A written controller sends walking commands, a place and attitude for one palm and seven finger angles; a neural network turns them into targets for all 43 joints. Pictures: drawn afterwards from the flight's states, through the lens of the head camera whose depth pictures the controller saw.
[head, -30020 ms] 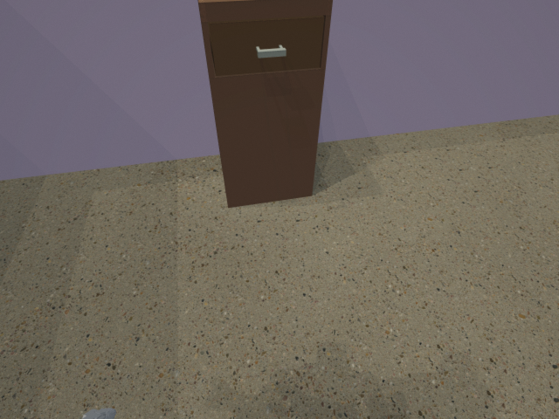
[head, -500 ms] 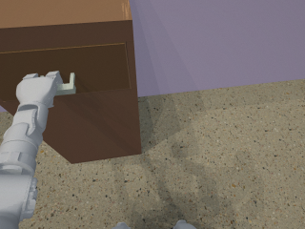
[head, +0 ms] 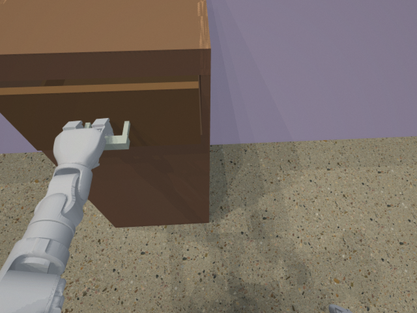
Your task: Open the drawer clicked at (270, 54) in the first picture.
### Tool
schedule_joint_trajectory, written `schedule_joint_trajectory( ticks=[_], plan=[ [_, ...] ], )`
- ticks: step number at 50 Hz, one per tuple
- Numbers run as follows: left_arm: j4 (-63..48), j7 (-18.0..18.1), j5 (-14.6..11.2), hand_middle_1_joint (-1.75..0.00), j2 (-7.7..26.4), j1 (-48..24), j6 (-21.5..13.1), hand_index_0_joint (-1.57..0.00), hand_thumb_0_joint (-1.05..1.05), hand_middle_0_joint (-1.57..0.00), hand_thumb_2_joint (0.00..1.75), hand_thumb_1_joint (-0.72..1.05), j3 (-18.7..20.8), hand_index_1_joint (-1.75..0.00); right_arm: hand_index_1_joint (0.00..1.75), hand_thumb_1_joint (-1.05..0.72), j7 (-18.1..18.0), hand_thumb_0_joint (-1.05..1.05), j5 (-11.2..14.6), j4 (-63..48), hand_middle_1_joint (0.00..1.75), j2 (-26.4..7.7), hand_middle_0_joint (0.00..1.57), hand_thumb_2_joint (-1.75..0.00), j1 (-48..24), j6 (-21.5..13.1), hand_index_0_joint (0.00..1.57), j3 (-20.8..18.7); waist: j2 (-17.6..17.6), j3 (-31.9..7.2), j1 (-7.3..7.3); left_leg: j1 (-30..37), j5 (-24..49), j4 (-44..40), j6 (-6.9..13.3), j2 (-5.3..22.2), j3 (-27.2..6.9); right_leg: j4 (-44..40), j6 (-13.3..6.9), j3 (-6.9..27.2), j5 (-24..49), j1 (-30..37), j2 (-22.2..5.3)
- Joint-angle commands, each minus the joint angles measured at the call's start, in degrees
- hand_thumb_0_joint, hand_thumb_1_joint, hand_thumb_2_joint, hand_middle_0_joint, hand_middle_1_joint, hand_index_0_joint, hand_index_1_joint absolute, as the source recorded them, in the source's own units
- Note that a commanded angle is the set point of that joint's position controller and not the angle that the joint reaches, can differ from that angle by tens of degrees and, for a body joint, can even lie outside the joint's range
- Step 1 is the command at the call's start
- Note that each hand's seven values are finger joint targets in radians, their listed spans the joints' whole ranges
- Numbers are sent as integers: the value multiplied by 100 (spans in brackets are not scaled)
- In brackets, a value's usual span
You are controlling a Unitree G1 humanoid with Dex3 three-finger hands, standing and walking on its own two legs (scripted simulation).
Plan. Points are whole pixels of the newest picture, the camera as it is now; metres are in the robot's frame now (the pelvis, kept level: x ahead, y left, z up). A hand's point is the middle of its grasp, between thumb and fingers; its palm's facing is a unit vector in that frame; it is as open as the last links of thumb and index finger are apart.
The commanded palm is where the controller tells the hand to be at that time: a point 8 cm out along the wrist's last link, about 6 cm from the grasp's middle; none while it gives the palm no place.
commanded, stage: pull the drawer open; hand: left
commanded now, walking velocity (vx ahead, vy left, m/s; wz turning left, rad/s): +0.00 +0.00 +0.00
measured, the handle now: (105, 135) +0.45 +0.24 +0.04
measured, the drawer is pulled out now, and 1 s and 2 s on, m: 0.03 0.11 0.25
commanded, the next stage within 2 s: none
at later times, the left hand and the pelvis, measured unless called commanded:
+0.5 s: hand (92, 160) +0.40 +0.26 +0.02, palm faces -0.08 +0.00 -1.00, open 5.4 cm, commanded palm +0.38 +0.25 +0.07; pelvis -0.03 -0.02 -0.01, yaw -1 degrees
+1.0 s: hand (86, 195) +0.33 +0.25 +0.02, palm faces +0.00 -0.07 -1.00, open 5.3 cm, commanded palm +0.28 +0.24 +0.07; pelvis +0.00 +0.00 +0.01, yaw -2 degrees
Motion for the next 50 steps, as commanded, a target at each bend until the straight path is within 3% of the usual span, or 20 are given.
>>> schedule_joint_trajectory(
  ticks=[1, 4, 7, 9, 12, 14, 15, 17, 19, 22, 24, 28, 32, 34, 36, 39, 44, 47, 49, 50],
  plan=[
    [-580, 97, 72, -135, 1196, -2358, 26, -40, 0, -40, 90, 90, 253, -135, 30, -90, -101, 0, -27, -255, 30, -860, 20, -90, 825, -32, 20, -374, 367, -2119, -293, 1936, 3963, -76, -68, -37, -150, -114, -253, -41, 2654, 386, 385],
    [-303, 6, 6, -135, 1280, -2486, -76, -40, 0, -40, 90, 90, 270, -135, 30, -90, -141, 0, -15, -273, 30, -875, 20, -90, 805, -13, 20, -340, 82, -1995, -323, 1594, 3332, -133, -21, -92, -123, -164, -263, -5, 2580, 535, 370],
    [-209, -24, 10, -135, 1295, -2606, -239, -40, 0, -40, 90, 90, 243, -135, 30, -90, -165, 0, -9, -297, 30, -858, 20, -90, 791, -36, 20, -330, 102, -1964, -313, 1399, 2890, -144, 17, -147, -79, -170, -260, 29, 2484, 552, 363],
    [25, -39, 17, -135, 1454, -2581, -331, -40, 0, -40, 90, 90, 372, -135, 30, -90, -187, 0, -9, -282, 30, -879, 20, -90, 820, -36, 20, -314, -148, -1877, -333, 1157, 2553, -154, 50, -168, -65, -219, -250, 84, 2387, 615, 358],
    [-79, 3, 38, -135, 1432, -2779, -506, -40, 0, -40, 90, 90, 291, -135, 30, -90, -194, 0, 4, -275, 30, -852, 20, -90, 862, -84, 20, -326, 143, -1892, -340, 1084, 2281, -159, 57, -191, -40, -203, -260, 111, 2201, 515, 357],
    [68, 41, 71, -135, 1660, -2765, -570, -40, 0, -40, 90, 90, 493, -135, 30, -90, -199, 0, -4, -213, 30, -886, 20, -90, 927, -89, 20, -335, -43, -1924, -347, 982, 2314, -117, 73, -174, -63, -182, -259, 134, 2241, 534, 376],
    [108, 62, 78, -135, 1725, -2756, -589, -40, 0, -40, 90, 90, 519, -135, 30, -90, -203, 0, 5, -205, 30, -889, 20, -90, 950, -90, 20, -336, 49, -1930, -340, 924, 2218, -112, 68, -182, -47, -165, -252, 146, 2174, 504, 374],
    [139, 83, 77, -135, 1465, -2777, -604, -40, 0, -40, 90, 90, 300, -135, 30, -90, -194, 0, 29, -208, 30, -862, 20, -90, 972, -128, 20, -354, 165, -1835, -376, 893, 2002, -133, 61, -189, -39, -195, -259, 137, 1937, 350, 380],
    [99, 130, 94, -135, 1654, -2927, -650, -40, 0, -40, 90, 90, 438, -135, 30, -90, -193, 0, 12, -145, 30, -892, 20, -90, 1017, -142, 20, -366, 163, -1921, -360, 903, 1998, -148, 58, -158, -75, -178, -275, 128, 1848, 340, 394],
    [37, 196, 91, -135, 1534, -3032, -629, -40, 0, -40, 90, 90, 319, -135, 30, -90, -187, 0, 26, -95, 30, -885, 20, -90, 1085, -183, 20, -394, 268, -2075, -403, 1009, 1944, -133, 60, -153, -77, -174, -271, 132, 1769, 245, 406],
    [90, 237, 86, -135, 1667, -3124, -613, -40, 0, -40, 90, 90, 420, -135, 30, -90, -190, 0, 15, -48, 30, -911, 20, -90, 1114, -194, 20, -393, 251, -2123, -407, 1021, 2016, -118, 64, -145, -89, -168, -276, 139, 1807, 252, 420],
    [-190, 222, -101, -135, 1209, -2018, -600, -40, 0, -40, 90, 90, 324, -135, 30, -90, -141, 0, 42, -192, 30, -818, 20, -90, 945, -234, 20, -421, 372, -2269, -132, 1270, 2276, -216, 28, -122, -24, -173, -307, 83, 1951, 512, 441],
    [-642, 202, -202, -135, 988, -1266, -498, -40, 0, -40, 90, 90, 233, -135, 30, -90, -110, 0, 72, -353, 30, -818, 20, -90, 687, -258, 20, -399, 155, -2066, -41, 1241, 2300, -357, 53, -94, 7, -271, -293, 80, 2010, 723, 444],
    [-890, 212, -271, -135, 1229, -614, -427, -40, 0, -40, 90, 90, 544, -135, 30, -90, -98, 0, 87, -428, 30, -852, 20, -90, 557, -259, 20, -392, 81, -2025, 98, 1248, 2539, -408, 56, -82, 9, -292, -315, 85, 2199, 950, 448],
    [-1114, 212, -289, -135, 1021, -299, -329, -40, 0, -40, 90, 90, 433, -135, 30, -90, -89, 0, 117, -497, 30, -829, 20, -90, 443, -274, 20, -381, 20, -1733, 68, 1281, 2597, -462, 56, -60, 6, -322, -293, 48, 2220, 887, 447],
    [-1723, 266, -329, -135, 985, 407, -192, -40, 0, -40, 90, 90, 515, -135, 30, -90, -45, 0, 117, -628, 30, -828, 20, -90, 236, -303, 20, -366, 104, -1728, 163, 1528, 3119, -514, 34, -7, -43, -342, -292, 22, 2341, 990, 434],
    [-2762, 331, -346, -135, 567, 1358, 169, -40, 0, -40, 90, 90, 319, -135, 30, -90, 57, 0, 91, -820, 30, -766, 20, -90, -64, -356, 20, -338, 239, -1654, 209, 2006, 4035, -504, -65, 109, -184, -291, -252, -85, 2454, 941, 403],
    [-3272, 331, -343, -135, 369, 1760, 408, -40, 0, -40, 90, 90, 174, -135, 30, -90, 84, 0, 67, -928, 30, -739, 20, -90, -257, -391, 20, -281, 229, -1544, 235, 2125, 4180, -514, -94, 127, -220, -286, -221, -127, 2515, 933, 375],
    [-3502, 319, -335, -135, 491, 2017, 536, -40, 0, -40, 90, 90, 291, -135, 30, -90, 83, 0, 56, -950, 30, -743, 20, -90, -378, -390, 20, -257, 180, -1531, 278, 2159, 4288, -537, -129, 125, -229, -297, -235, -116, 2615, 1095, 366],
    [-3736, 318, -329, -135, 294, 2129, 588, -40, 0, -40, 90, 90, 123, -135, 30, -90, 96, 0, 41, -1020, 30, -689, 20, -90, -460, -414, 20, -224, 220, -1518, 280, 2211, 4260, -547, -124, 126, -241, -276, -216, -136, 2594, 1074, 339]
  ],
)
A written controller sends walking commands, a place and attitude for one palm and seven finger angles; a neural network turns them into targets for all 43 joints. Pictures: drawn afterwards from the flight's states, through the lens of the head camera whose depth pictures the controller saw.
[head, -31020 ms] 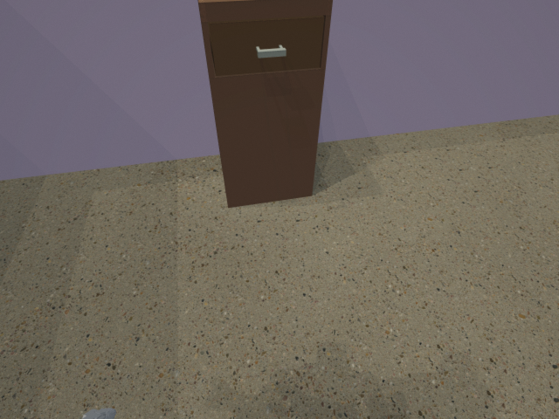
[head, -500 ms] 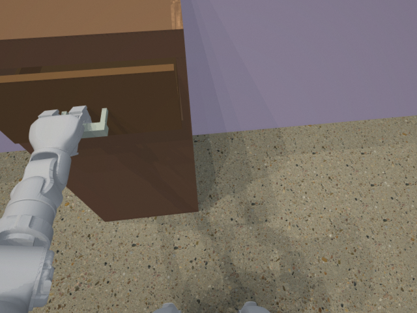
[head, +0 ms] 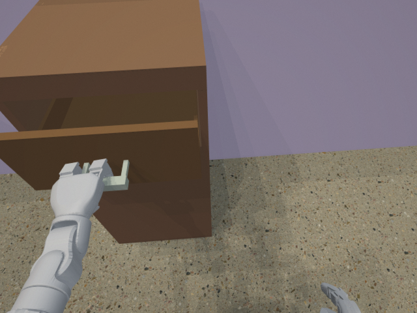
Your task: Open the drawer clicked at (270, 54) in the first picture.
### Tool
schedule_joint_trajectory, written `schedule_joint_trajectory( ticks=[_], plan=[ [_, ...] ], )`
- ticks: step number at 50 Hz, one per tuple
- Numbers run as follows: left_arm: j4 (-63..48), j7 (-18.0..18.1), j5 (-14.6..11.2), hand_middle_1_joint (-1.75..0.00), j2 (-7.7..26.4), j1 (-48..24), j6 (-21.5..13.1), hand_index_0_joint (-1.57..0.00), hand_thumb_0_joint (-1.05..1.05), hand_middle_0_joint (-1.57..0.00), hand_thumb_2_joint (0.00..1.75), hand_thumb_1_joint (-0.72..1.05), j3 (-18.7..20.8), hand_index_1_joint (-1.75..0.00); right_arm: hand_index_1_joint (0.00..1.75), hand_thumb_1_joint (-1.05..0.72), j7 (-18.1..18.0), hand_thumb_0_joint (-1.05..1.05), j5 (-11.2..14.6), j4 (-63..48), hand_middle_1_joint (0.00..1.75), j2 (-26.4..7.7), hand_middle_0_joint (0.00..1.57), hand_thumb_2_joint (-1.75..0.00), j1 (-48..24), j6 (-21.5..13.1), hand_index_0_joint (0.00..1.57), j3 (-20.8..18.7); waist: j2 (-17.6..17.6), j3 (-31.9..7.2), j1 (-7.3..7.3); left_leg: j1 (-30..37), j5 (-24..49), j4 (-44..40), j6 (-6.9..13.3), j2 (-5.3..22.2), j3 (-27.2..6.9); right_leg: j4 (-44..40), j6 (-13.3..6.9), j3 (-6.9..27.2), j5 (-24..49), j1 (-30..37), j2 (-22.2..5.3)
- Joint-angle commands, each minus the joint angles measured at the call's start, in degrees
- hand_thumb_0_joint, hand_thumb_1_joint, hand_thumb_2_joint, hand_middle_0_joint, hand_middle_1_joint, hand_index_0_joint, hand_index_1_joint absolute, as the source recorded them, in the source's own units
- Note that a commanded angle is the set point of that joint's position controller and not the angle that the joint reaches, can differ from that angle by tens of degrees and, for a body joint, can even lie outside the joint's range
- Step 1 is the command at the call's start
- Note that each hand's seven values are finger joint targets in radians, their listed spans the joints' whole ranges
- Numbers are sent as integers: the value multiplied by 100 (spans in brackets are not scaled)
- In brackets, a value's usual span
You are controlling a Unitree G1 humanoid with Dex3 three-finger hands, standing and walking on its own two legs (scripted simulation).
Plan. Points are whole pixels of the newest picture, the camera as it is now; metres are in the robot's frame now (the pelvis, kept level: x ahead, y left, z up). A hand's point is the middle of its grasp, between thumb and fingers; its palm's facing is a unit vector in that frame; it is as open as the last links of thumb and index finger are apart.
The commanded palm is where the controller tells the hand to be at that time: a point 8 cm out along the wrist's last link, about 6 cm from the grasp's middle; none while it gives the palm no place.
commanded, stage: pull the drawer open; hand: left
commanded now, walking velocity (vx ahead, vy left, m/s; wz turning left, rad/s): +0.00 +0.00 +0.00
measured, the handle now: (104, 175) +0.37 +0.24 +0.04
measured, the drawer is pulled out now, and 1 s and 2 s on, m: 0.11 0.25 0.30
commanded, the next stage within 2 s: open the thumb to release the handle in 1.60 s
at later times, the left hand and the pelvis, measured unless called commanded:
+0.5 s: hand (86, 225) +0.27 +0.26 +0.01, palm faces -0.05 -0.04 -1.00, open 5.4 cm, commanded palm +0.24 +0.25 +0.06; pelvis -0.01 -0.03 +0.00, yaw +2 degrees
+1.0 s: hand (73, 283) +0.18 +0.24 +0.01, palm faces +0.01 -0.07 -1.00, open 5.5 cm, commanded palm +0.14 +0.24 +0.06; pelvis -0.01 -0.02 +0.00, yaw +0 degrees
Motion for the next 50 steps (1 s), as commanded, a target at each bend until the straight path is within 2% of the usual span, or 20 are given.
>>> schedule_joint_trajectory(
  ticks=[1, 4, 6, 8, 9, 11, 12, 14, 19, 23, 25, 27, 29, 30, 34, 35, 39, 46, 47, 50],
  plan=[
    [-1566, 168, -15, -135, 734, 13, 149, -40, 0, -40, 90, 90, 264, -135, 30, -90, -39, 0, -23, -743, 30, -753, 20, -90, -249, -222, 20, -244, 42, -1393, 203, 1633, 4200, -295, -159, 91, -414, -103, -249, -327, 2526, 641, 322],
    [-2165, 126, 12, -135, 709, 665, 173, -40, 0, -40, 90, 90, 272, -135, 30, -90, -17, 0, -68, -864, 30, -716, 20, -90, -452, -260, 20, -181, 76, -1550, 335, 1759, 4484, -284, -195, 83, -400, -76, -259, -312, 2735, 865, 297],
    [-2401, 121, -16, -135, 614, 1304, 169, -40, 0, -40, 90, 90, 282, -135, 30, -90, 18, 0, -76, -903, 30, -640, 20, -90, -542, -316, 20, -138, 53, -1412, 392, 1760, 4589, -253, -209, 72, -394, -43, -243, -324, 2878, 883, 292],
    [-2123, 144, 206, -135, 879, -939, 182, -40, 0, -40, 90, 90, 188, -135, 30, -90, -116, 0, -151, -617, 30, -742, 20, -90, -499, -209, 20, -107, -38, -931, -50, 1562, 3712, -251, -175, 11, -415, -132, -237, -310, 2471, 397, 283],
    [-2115, 154, 264, -135, 1019, -1197, 139, -40, 0, -40, 90, 90, 296, -135, 30, -90, -177, 0, -189, -599, 30, -742, 20, -90, -494, -206, 20, -107, 48, -811, -35, 1491, 3454, -278, -156, -6, -369, -175, -265, -283, 2314, 363, 283],
    [-1603, 149, 330, -135, 992, -557, 162, -40, 0, -40, 90, 90, 380, -135, 30, -90, -206, 0, -187, -575, 30, -654, 20, -90, -480, -227, 20, -91, 73, -895, 140, 1500, 3295, -297, -156, -83, -329, -165, -306, -288, 2243, 470, 311],
    [-1761, 121, 336, -135, 895, -674, 127, -40, 0, -40, 90, 90, 252, -135, 30, -90, -218, 0, -196, -603, 30, -661, 20, -90, -505, -233, 20, -79, 121, -1140, 165, 1586, 3373, -272, -149, -93, -317, -139, -302, -270, 2349, 532, 290],
    [-1752, 46, 283, -135, 1064, -812, 67, -40, 0, -40, 90, 90, 368, -135, 30, -90, -275, 0, -196, -545, 30, -660, 20, -90, -495, -212, 20, -109, 135, -1462, 194, 1688, 3547, -217, -158, -123, -293, -120, -309, -215, 2628, 761, 287],
    [-1193, -103, 105, -135, 1170, -936, -85, -40, 0, -40, 90, 90, 498, -135, 30, -90, -396, 0, -185, -457, 30, -664, 20, -90, -514, -215, 20, -88, -332, -1259, 141, 1244, 2707, -226, -75, -237, -206, -213, -263, -123, 2728, 948, 252],
    [-1003, -137, 75, -135, 1258, -1151, -320, -40, 0, -40, 90, 90, 579, -135, 30, -90, -461, 0, -174, -459, 30, -651, 20, -90, -514, -249, 20, -96, -366, -1105, 154, 963, 2234, -241, -27, -296, -174, -227, -245, -69, 2569, 923, 218],
    [-1109, -121, 40, -135, 1207, -587, -412, -40, 0, -40, 90, 90, 647, -135, 30, -90, -436, 0, -180, -554, 30, -629, 20, -90, -536, -285, 20, -115, -268, -1273, 300, 957, 2262, -268, -25, -304, -129, -230, -249, -10, 2693, 1102, 199],
    [-1139, -110, -34, -135, 1229, -114, -476, -40, 0, -40, 90, 90, 762, -135, 30, -90, -417, 0, -146, -595, 30, -643, 20, -90, -578, -305, 20, -131, -424, -1185, 366, 813, 2137, -292, -24, -315, -117, -252, -239, 36, 2759, 1195, 196],
    [-1318, -97, -105, -135, 1309, 295, -548, -40, 0, -40, 90, 90, 905, -135, 30, -90, -386, 0, -143, -649, 30, -663, 20, -90, -613, -324, 20, -159, -351, -1286, 448, 776, 2115, -340, -37, -312, -107, -248, -263, 92, 2801, 1393, 182],
    [-1555, -84, -128, -135, 1157, 626, -572, -40, 0, -40, 90, 90, 806, -135, 30, -90, -358, 0, -143, -729, 30, -636, 20, -90, -677, -352, 20, -147, -204, -1276, 490, 794, 2122, -356, -35, -310, -85, -235, -257, 103, 2860, 1375, 166],
    [-2122, 54, -229, -135, 1138, 2009, -589, -40, 0, -40, 90, 90, 1032, -135, 30, -90, -243, 0, -126, -835, 30, -665, 20, -90, -774, -425, 20, -183, -228, -1190, 601, 726, 2238, -386, -73, -274, -110, -154, -288, 88, 2939, 1433, 184],
    [-2427, 103, -239, -135, 976, 2141, -584, -40, 0, -40, 90, 90, 873, -135, 30, -90, -205, 0, -119, -896, 30, -655, 20, -90, -828, -447, 20, -171, -135, -1042, 571, 751, 2221, -380, -59, -249, -115, -156, -288, 69, 2807, 1263, 186],
    [-2948, 341, -239, -135, 1050, 2907, -511, -40, 0, -40, 90, 90, 1097, -135, 30, -90, -133, 0, -142, -907, 30, -691, 20, -90, -878, -503, 20, -210, -92, -905, 563, 773, 2140, -362, -85, -194, -141, -160, -314, 34, 2426, 1080, 214],
    [-3463, 660, -81, -135, 619, 3153, -322, -40, 0, -40, 90, 90, 729, -135, 30, -90, -43, 0, -175, -893, 30, -634, 20, -90, -934, -549, 20, -203, 66, -620, 407, 1020, 2045, -285, -113, -108, -208, -73, -311, -137, 1738, 468, 270],
    [-3474, 690, -66, -135, 721, 3257, -297, -40, 0, -40, 90, 90, 852, -135, 30, -90, -51, 0, -185, -930, 30, -628, 20, -90, -933, -546, 20, -180, -91, -688, 450, 1011, 2026, -263, -103, -105, -222, -55, -303, -156, 1687, 476, 268],
    [-3696, 697, -5, -135, 693, 3310, -247, -40, 0, -40, 90, 90, 778, -135, 30, -90, -56, 0, -216, -969, 30, -588, 20, -90, -1014, -531, 20, -123, -23, -619, 469, 1093, 2076, -266, -114, -96, -251, -40, -307, -124, 1670, 418, 252]
  ],
)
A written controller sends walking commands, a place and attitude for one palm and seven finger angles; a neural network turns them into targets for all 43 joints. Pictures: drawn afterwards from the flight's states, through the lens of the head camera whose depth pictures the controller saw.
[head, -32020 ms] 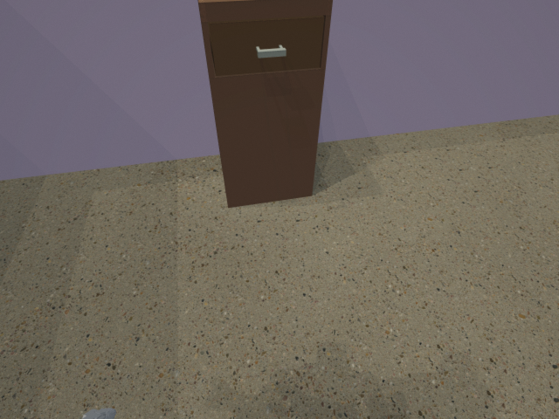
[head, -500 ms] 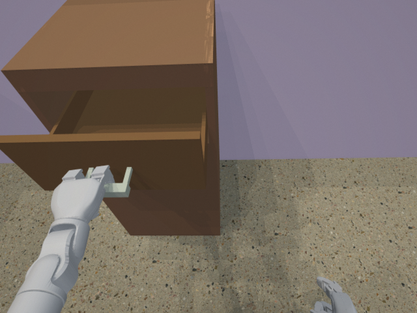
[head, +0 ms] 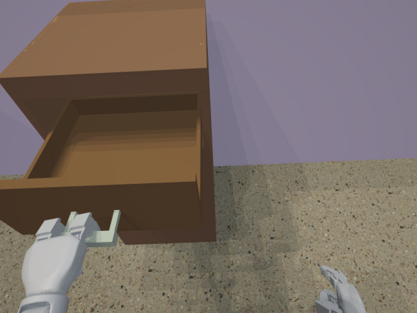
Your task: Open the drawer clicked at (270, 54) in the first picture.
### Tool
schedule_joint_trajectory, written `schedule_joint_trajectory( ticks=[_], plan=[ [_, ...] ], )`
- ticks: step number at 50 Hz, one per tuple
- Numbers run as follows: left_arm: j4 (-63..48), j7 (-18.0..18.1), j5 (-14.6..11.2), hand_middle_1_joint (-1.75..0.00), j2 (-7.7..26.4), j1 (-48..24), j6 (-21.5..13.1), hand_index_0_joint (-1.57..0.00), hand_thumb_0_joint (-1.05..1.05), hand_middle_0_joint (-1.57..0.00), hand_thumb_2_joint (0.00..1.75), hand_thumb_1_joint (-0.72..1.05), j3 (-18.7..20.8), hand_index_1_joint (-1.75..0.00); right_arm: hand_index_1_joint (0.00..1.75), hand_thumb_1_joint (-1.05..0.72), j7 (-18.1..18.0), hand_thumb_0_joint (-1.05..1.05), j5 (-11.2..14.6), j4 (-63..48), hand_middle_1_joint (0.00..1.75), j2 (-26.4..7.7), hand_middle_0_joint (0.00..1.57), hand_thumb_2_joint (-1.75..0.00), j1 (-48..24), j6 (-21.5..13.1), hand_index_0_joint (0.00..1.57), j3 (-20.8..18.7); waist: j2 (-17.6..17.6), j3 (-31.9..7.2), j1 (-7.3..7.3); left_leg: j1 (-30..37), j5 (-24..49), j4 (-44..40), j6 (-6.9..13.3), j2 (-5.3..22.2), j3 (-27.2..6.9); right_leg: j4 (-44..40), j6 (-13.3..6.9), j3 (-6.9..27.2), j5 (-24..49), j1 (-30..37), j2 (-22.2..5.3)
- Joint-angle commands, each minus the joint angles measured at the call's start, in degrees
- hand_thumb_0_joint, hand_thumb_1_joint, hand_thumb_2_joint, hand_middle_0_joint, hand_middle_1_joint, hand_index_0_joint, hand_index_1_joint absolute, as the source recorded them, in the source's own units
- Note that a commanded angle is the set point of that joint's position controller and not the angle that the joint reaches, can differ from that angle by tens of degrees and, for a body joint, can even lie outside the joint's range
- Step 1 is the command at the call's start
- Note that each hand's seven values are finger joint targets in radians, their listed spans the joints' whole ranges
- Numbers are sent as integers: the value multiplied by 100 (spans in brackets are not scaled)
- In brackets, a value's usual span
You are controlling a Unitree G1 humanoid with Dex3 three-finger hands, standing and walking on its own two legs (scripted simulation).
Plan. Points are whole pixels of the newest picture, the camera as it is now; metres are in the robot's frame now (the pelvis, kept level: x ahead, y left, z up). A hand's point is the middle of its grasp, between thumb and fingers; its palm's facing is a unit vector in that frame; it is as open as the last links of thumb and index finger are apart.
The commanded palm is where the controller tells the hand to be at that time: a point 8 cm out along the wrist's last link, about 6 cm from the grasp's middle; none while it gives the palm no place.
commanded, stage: pull the drawer open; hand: left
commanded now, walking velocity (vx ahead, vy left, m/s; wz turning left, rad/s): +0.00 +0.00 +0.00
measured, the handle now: (91, 228) +0.25 +0.25 +0.04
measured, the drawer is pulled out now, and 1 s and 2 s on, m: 0.25 0.30 0.30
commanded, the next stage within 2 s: open the thumb to release the handle in 0.60 s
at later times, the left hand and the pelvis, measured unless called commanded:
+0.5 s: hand (61, 303) +0.13 +0.26 +0.02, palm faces -0.05 -0.08 -1.00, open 5.7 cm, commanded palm +0.10 +0.25 +0.07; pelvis +0.00 +0.00 +0.00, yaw +0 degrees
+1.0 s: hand (49, 299) +0.14 +0.28 +0.02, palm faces -0.02 -0.04 -1.00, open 7.9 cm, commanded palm +0.11 +0.28 +0.07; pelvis -0.02 -0.01 +0.00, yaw +1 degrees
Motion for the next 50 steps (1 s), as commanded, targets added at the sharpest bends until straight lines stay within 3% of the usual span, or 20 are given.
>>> schedule_joint_trajectory(
  ticks=[1, 5, 8, 9, 12, 16, 20, 24, 29, 32, 34, 35, 36, 37, 38, 41, 43, 45, 47, 50],
  plan=[
    [-1135, 268, 51, -135, 870, 382, 46, -40, 0, -40, 90, 90, 575, -135, 30, -90, -43, 0, 7, -928, 30, -500, 20, -90, -721, -268, 20, -119, -121, -745, 248, 803, 2122, -445, 54, -162, -204, -487, -142, -110, 1896, 340, 223],
    [-1401, 150, 91, -135, 828, 644, 50, -40, 0, -40, 90, 90, 458, -135, 30, -90, -19, 0, -29, -1010, 30, -432, 20, -90, -787, -249, 20, -3, -139, -720, 304, 895, 2296, -433, 47, -150, -225, -479, -126, -65, 1977, 350, 206],
    [-1579, 54, 58, -135, 697, 1259, -6, -40, 0, -40, 90, 90, 321, -135, 30, -90, 43, 0, -25, -1079, 30, -375, 20, -90, -810, -266, 20, 60, -59, -625, 388, 920, 2609, -420, 23, -116, -251, -446, -125, -93, 2064, 395, 231],
    [-1711, 17, 25, -135, 716, 1373, -28, -40, 0, -40, 90, 90, 315, -135, 30, -90, 56, 0, -18, -1116, 30, -400, 20, -90, -827, -269, 20, 73, 124, -678, 419, 1000, 2820, -423, -2, -94, -235, -480, -131, -22, 2196, 450, 221],
    [-1892, -22, 11, -135, 711, 1686, -52, -40, 0, -40, 90, 90, 271, -135, 30, -90, 119, 0, -55, -1197, 30, -397, 20, -90, -802, -253, 20, 133, -28, -463, 405, 876, 2690, -380, 22, -78, -262, -466, -100, -35, 2113, 340, 214],
    [-1911, 54, -38, -135, 823, 2330, -171, -40, 0, -40, 90, 90, 530, -135, 30, -90, 138, 0, -61, -1231, 30, -391, 20, -90, -767, -266, 20, 151, -60, -435, 475, 782, 2688, -328, 7, -68, -251, -445, -100, 71, 2321, 393, 218],
    [-2137, 208, 50, -135, 933, 1990, -295, -40, 0, -40, 90, 90, 667, -135, 30, -90, 148, 0, -181, -1250, 30, -443, 20, -90, -660, -235, 20, 94, 30, -604, 402, 819, 2559, -188, 11, -91, -294, -365, -130, 182, 2222, 128, 202],
    [-2006, 346, 62, -135, 881, 1878, -384, -40, 0, -40, 90, 90, 708, -135, 30, -90, 129, 0, -204, -1215, 30, -447, 20, -90, -574, -198, 20, 17, -127, -638, 310, 700, 2283, -77, 15, -133, -322, -303, -143, 141, 2015, -36, 215],
    [-1957, 460, -1, -135, 825, 1972, -351, -40, 0, -40, 90, 90, 702, -135, 30, -90, 95, 0, -185, -1231, 30, -444, 20, -90, -575, -203, 20, -38, -102, -893, 332, 595, 2093, 5, 26, -170, -309, -189, -154, 116, 1948, -49, 194],
    [-1956, 482, -46, -135, 843, 1881, -302, -40, 0, -40, 90, 90, 697, -135, 30, -90, 70, 0, -178, -1227, 30, -456, 20, -90, -619, -202, 20, -48, -174, -790, 308, 447, 1830, 20, 61, -199, -287, -188, -148, 147, 1937, -71, 162],
    [-1906, 502, -71, -135, 1025, 1874, -256, -40, 0, -40, 90, 90, 910, -135, 30, -90, 14, 0, -164, -1224, 30, -473, 20, -90, -643, -182, 20, -47, -301, -825, 348, 358, 1754, -11, 66, -212, -281, -240, -156, 211, 2077, 116, 152],
    [-1556, 603, 62, -135, 2097, 754, -282, -40, 0, -40, 90, 90, 2016, -135, 30, -90, -149, 0, -129, -970, 30, -531, 20, -90, -709, -76, 20, -34, -499, -527, 291, 135, 1259, -16, 64, -275, -269, -312, -142, 313, 1858, 2, 146],
    [-1328, 605, 100, -134, 1761, 857, -277, -40, 0, -40, 87, 83, 1773, -134, 30, -90, -226, 0, -172, -1021, 30, -476, 20, -90, -735, -63, 20, -8, -314, -403, 381, 70, 960, -62, 90, -337, -249, -379, -142, 304, 1609, 59, 124],
    [-1230, 593, 76, -134, 1632, 744, -297, -39, 0, -39, 84, 76, 1664, -134, 30, -90, -234, 0, -161, -1023, 30, -440, 20, -90, -722, -86, 20, 20, -360, -335, 312, 87, 856, -72, 95, -343, -257, -431, -151, 336, 1451, -40, 107],
    [-1227, 571, 22, -133, 1529, 790, -318, -38, 0, -38, 81, 69, 1634, -133, 30, -90, -250, 0, -117, -1018, 30, -428, 20, -90, -718, -113, 20, -15, -150, -401, 354, 164, 855, -105, 98, -335, -222, -474, -153, 304, 1450, 28, 100],
    [-1106, 453, -293, -130, 1471, 835, -336, -37, 0, -37, 72, 48, 1654, -130, 30, -90, -340, 0, -44, -957, 30, -437, 20, -90, -695, -169, 20, -73, -160, -618, 340, 279, 999, -156, 104, -327, -204, -523, -116, 243, 1667, 292, 104],
    [-1022, 296, -414, -129, 1354, 639, -345, -36, 0, -36, 66, 34, 1427, -129, 30, -90, -373, 0, -29, -914, 30, -466, 20, -90, -733, -214, 20, -51, -186, -466, 231, 256, 933, -211, 122, -321, -221, -625, -79, 238, 1609, 283, 76],
    [-1004, 232, -372, -127, 1608, 499, -442, -35, 0, -35, 60, 20, 1621, -127, 30, -90, -396, 0, -61, -849, 30, -464, 20, -90, -755, -223, 20, -25, -172, -531, 286, 301, 969, -262, 111, -320, -226, -669, -82, 293, 1547, 314, 65],
    [-905, 203, -270, -126, 1550, 555, -447, -34, 0, -34, 54, 6, 1530, -126, 30, -90, -381, 0, -79, -846, 30, -454, 20, -90, -779, -212, 20, -4, -270, -422, 318, 262, 955, -295, 116, -328, -225, -707, -94, 281, 1508, 286, 68],
    [-888, 169, -180, -124, 1595, 481, -491, -32, 0, -32, 45, -15, 1539, -124, 30, -90, -363, 0, -86, -827, 30, -452, 20, -90, -785, -205, 20, -1, -123, -397, 335, 315, 986, -341, 102, -338, -206, -748, -112, 313, 1496, 308, 59]
  ],
)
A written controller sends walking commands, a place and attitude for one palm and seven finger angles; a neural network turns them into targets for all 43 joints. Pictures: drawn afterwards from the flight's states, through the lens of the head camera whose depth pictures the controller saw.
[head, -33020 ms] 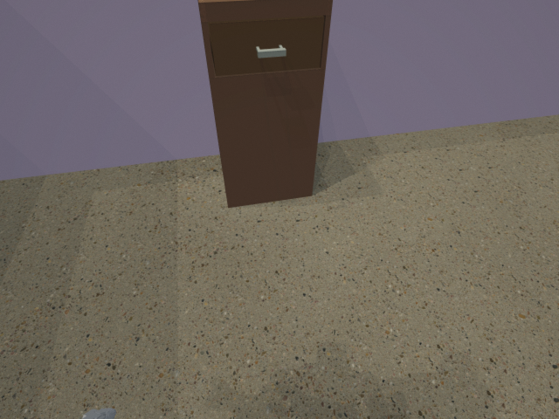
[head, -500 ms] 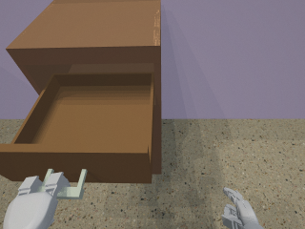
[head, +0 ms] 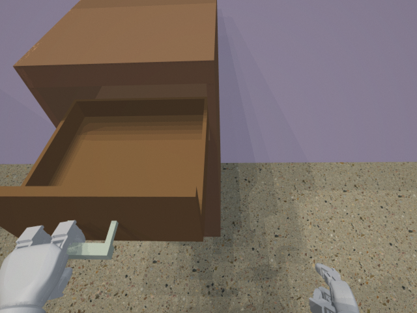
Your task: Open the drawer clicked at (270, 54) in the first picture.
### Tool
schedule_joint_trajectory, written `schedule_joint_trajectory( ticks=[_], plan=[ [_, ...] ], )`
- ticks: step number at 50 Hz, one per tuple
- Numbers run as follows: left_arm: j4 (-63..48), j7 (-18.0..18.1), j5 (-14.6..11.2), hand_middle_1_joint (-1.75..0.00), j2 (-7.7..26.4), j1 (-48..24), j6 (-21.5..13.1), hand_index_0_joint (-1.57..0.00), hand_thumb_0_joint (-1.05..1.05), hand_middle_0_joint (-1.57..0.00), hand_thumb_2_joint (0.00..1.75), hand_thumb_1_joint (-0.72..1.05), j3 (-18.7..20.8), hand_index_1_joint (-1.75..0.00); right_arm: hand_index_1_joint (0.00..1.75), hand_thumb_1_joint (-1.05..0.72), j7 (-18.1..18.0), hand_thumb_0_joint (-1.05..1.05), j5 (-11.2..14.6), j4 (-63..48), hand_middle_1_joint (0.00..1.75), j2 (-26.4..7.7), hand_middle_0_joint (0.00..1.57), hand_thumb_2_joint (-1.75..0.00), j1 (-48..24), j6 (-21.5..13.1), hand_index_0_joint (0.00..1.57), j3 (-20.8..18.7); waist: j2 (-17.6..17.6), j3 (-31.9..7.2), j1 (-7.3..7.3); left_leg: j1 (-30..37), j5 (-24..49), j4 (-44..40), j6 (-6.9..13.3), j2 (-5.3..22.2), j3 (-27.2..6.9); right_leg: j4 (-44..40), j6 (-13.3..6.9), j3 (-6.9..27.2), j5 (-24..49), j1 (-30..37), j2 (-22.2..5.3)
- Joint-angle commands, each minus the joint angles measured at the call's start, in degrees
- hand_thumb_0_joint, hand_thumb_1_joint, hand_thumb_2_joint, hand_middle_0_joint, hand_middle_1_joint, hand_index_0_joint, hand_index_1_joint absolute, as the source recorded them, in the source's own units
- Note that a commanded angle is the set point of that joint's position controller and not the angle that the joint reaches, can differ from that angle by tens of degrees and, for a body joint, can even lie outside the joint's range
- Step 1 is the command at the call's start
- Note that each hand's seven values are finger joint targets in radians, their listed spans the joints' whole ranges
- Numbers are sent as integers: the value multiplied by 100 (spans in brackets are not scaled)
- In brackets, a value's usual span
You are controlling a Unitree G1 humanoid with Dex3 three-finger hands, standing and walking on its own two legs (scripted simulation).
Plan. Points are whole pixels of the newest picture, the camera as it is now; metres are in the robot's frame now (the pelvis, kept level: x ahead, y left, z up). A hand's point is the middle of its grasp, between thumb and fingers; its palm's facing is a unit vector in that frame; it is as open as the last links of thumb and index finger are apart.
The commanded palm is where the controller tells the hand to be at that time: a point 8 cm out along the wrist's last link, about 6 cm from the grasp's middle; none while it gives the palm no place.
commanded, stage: open the thumb to release the handle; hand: left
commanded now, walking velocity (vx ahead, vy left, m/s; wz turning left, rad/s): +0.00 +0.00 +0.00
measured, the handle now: (87, 238) +0.22 +0.25 +0.05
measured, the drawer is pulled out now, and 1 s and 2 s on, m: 0.30 0.30 0.30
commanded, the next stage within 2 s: lift the hand off the handle in 0.20 s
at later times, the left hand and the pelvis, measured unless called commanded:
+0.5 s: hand (69, 274) +0.17 +0.27 +0.02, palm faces +0.02 -0.07 -1.00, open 13.7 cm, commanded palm +0.14 +0.28 +0.08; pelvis +0.00 +0.01 +0.00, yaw +0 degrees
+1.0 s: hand (57, 257) +0.18 +0.27 +0.07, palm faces +0.02 -0.06 -1.00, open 13.4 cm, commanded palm +0.15 +0.27 +0.14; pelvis +0.01 +0.01 +0.02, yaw +1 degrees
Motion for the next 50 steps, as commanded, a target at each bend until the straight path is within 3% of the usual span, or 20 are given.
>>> schedule_joint_trajectory(
  ticks=[1, 5, 14, 15, 16, 17, 18, 21, 24, 25, 27, 31, 34, 36, 42, 43, 44, 49, 50],
  plan=[
    [-784, 193, -24, -123, 1105, 53, 51, -32, 0, -32, 42, -22, 934, -123, 30, -90, -47, 0, 2, -869, 30, -576, 20, -90, -692, -288, 20, -220, -141, -537, 145, 407, 855, -560, 201, -351, -64, -999, 4, 387, 1438, 418, 29],
    [-770, 180, -63, -120, 1220, 46, -21, -30, 0, -30, 30, -50, 1073, -120, 30, -90, -61, 0, 4, -870, 30, -585, 20, -90, -725, -281, 20, -208, -185, -577, 187, 416, 851, -592, 197, -367, -71, -1042, 8, 417, 1387, 477, 23],
    [-798, 348, 26, -120, 1211, -126, -84, -30, 0, -30, 30, -50, 1094, -120, 30, -90, -41, 0, -4, -837, 30, -589, 20, -90, -697, -292, 20, -261, -37, -722, 177, 512, 933, -590, 167, -344, -81, -993, -29, 289, 1253, 360, 75],
    [-1456, 308, -27, -120, 323, -361, -76, -30, 0, -30, 30, -50, 37, -120, 30, -90, 62, 0, -52, -986, 30, -545, 20, -90, -753, -358, 20, -241, 235, -926, 27, 770, 1031, -573, 184, -345, -85, -915, -15, 207, 1281, 262, 56],
    [-1403, 327, -32, -120, 473, -410, -65, -30, 0, -30, 30, -50, 152, -120, 30, -90, 86, 0, -14, -945, 30, -543, 20, -90, -650, -405, 20, -295, 93, -866, -33, 804, 1103, -559, 182, -280, -103, -874, -14, 116, 1209, 151, 82],
    [-1385, 331, -24, -120, 498, -284, -32, -30, 0, -30, 30, -50, 179, -120, 30, -90, 87, 0, -11, -937, 30, -566, 20, -90, -670, -417, 20, -303, 162, -859, 24, 795, 1081, -577, 172, -277, -96, -897, -13, 99, 1160, 159, 88],
    [-1271, 359, 43, -120, 684, -259, 25, -30, 0, -30, 30, -50, 322, -120, 30, -90, 84, 0, -35, -909, 30, -583, 20, -90, -625, -398, 20, -284, -73, -863, 24, 749, 1071, -567, 173, -274, -121, -888, -11, 107, 1140, 157, 104],
    [-1120, 380, 274, -120, 727, -490, 216, -30, 0, -30, 30, -50, 298, -120, 30, -90, 78, 0, -44, -922, 30, -565, 20, -90, -687, -324, 20, -225, -300, -611, 56, 595, 833, -626, 174, -281, -126, -942, -19, 127, 952, 100, 100],
    [-1111, 402, 375, -120, 951, -626, 360, -30, 0, -30, 30, -50, 484, -120, 30, -90, 49, 0, -22, -929, 30, -555, 20, -90, -737, -276, 20, -189, -145, -679, 147, 638, 816, -706, 147, -292, -119, -982, -56, 187, 908, 254, 107],
    [-1097, 392, 376, -120, 866, -639, 412, -30, 0, -30, 30, -50, 405, -120, 30, -90, 43, 0, -6, -937, 30, -518, 20, -90, -769, -275, 20, -166, -23, -658, 154, 682, 811, -704, 158, -301, -92, -980, -53, 197, 915, 248, 102],
    [-1176, 342, 313, -120, 708, -865, 460, -30, 0, -30, 30, -50, 217, -120, 30, -90, 32, 0, 14, -944, 30, -520, 20, -90, -762, -290, 20, -170, 103, -717, 106, 760, 916, -729, 161, -292, -98, -959, -47, 128, 1007, 292, 106],
    [-1163, 116, 144, -120, 607, -915, 539, -30, 0, -30, 30, -50, 40, -120, 30, -90, 1, 0, 53, -916, 30, -535, 20, -90, -799, -316, 20, -153, -41, -634, 54, 855, 1017, -820, 174, -273, -128, -1073, -20, 141, 1150, 442, 111],
    [-1577, 38, 131, -120, 899, -1105, 519, -30, 0, -30, 30, -50, 216, -120, 30, -90, -31, 0, 18, -925, 30, -537, 20, -90, -802, -342, 20, -131, 98, -735, 83, 1079, 1177, -891, 170, -269, -148, -1191, -33, 184, 1191, 596, 100],
    [-1599, -31, 114, -120, 887, -1013, 509, -30, 0, -30, 30, -50, 217, -120, 30, -90, -34, 0, 14, -913, 30, -509, 20, -90, -789, -355, 20, -110, -97, -682, 90, 1121, 1230, -897, 195, -277, -145, -1226, -12, 180, 1312, 646, 88],
    [-2159, -180, 44, -120, 885, -1009, 403, -30, 0, -30, 30, -50, 198, -120, 30, -90, 4, 0, 7, -982, 30, -519, 20, -90, -796, -388, 20, -91, 168, -654, 117, 1372, 1539, -1014, 169, -258, -159, -1324, -6, 151, 1473, 773, 65],
    [-2140, -204, 26, -120, 921, -1042, 414, -30, 0, -30, 30, -50, 233, -120, 30, -90, 2, 0, 15, -964, 30, -509, 20, -90, -802, -388, 20, -99, 92, -557, 105, 1382, 1515, -1046, 169, -247, -160, -1375, 2, 145, 1445, 771, 67],
    [-2196, -230, 16, -120, 1025, -1100, 426, -30, 0, -30, 30, -50, 330, -120, 30, -90, -3, 0, 21, -956, 30, -537, 20, -90, -827, -381, 20, -102, 234, -618, 113, 1465, 1602, -1068, 148, -248, -160, -1445, -27, 231, 1512, 865, 70],
    [-2531, -385, -113, -120, 1004, -668, 529, -30, 0, -30, 30, -50, 360, -120, 30, -90, 39, 0, 51, -1056, 30, -543, 20, -90, -863, -367, 20, -94, 71, -730, 221, 1649, 1979, -1204, 137, -212, -149, -1553, -2, 206, 1917, 1208, 50],
    [-2639, -416, -128, -120, 998, -717, 543, -30, 0, -30, 30, -50, 316, -120, 30, -90, 50, 0, 44, -1054, 30, -544, 20, -90, -830, -361, 20, -71, -25, -715, 184, 1665, 1943, -1210, 155, -214, -134, -1562, 35, 191, 1936, 1201, 19]
  ],
)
